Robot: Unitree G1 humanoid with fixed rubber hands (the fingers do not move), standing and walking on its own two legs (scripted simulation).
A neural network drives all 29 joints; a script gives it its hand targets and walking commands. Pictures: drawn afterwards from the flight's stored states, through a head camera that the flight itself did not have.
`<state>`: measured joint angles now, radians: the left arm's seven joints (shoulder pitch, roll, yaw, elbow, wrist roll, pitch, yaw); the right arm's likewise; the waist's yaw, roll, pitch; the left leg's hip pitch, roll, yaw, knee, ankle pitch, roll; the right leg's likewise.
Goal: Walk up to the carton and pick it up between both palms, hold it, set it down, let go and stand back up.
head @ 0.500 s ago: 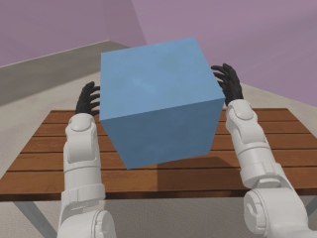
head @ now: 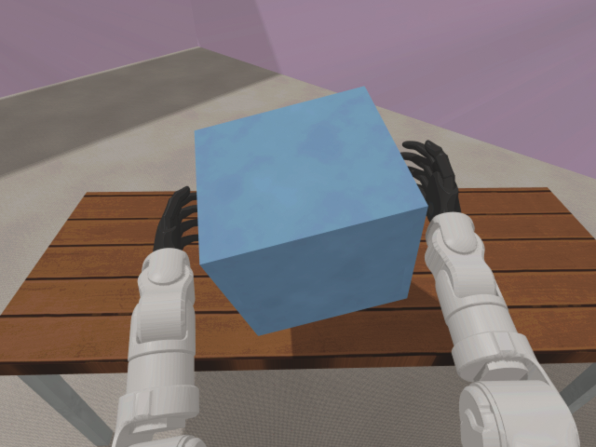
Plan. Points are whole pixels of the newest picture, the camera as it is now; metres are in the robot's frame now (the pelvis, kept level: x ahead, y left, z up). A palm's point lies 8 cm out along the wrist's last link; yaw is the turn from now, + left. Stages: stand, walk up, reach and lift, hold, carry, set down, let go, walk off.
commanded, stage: set down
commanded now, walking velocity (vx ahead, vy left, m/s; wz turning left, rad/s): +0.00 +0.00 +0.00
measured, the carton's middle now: (307, 219) +0.45 +0.00 +0.09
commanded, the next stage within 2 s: none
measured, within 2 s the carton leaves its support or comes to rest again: neither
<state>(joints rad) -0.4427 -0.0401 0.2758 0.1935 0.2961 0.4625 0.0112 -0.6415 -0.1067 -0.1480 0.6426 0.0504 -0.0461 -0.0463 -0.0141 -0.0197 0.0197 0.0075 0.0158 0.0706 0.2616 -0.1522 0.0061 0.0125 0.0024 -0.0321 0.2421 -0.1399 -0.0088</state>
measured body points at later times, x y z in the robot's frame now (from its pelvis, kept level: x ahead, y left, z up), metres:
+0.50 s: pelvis +0.01 +0.00 +0.00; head +0.00 +0.01 +0.45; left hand +0.37 +0.20 +0.12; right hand +0.42 -0.16 +0.16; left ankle +0.00 +0.11 -0.75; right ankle +0.00 -0.11 -0.75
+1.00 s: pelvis +0.02 -0.02 +0.00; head +0.01 -0.01 +0.45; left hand +0.37 +0.19 +0.09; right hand +0.43 -0.16 +0.13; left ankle +0.00 +0.11 -0.75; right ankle +0.00 -0.11 -0.75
